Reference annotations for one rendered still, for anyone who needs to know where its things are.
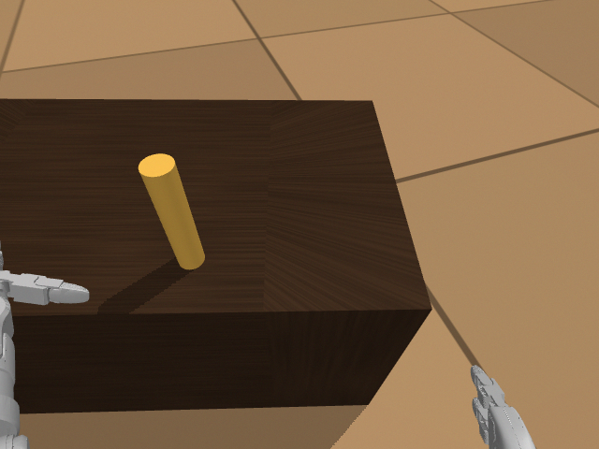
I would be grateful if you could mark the can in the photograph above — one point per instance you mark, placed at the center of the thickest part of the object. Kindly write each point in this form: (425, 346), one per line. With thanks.
(164, 185)

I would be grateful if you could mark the left robot arm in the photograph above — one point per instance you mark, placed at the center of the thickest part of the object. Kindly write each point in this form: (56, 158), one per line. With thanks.
(9, 407)

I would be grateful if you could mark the right robot hand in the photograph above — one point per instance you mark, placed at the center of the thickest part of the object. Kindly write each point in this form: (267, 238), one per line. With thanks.
(500, 426)

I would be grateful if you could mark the left robot hand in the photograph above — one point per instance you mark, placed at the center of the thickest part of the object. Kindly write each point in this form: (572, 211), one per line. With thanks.
(36, 289)

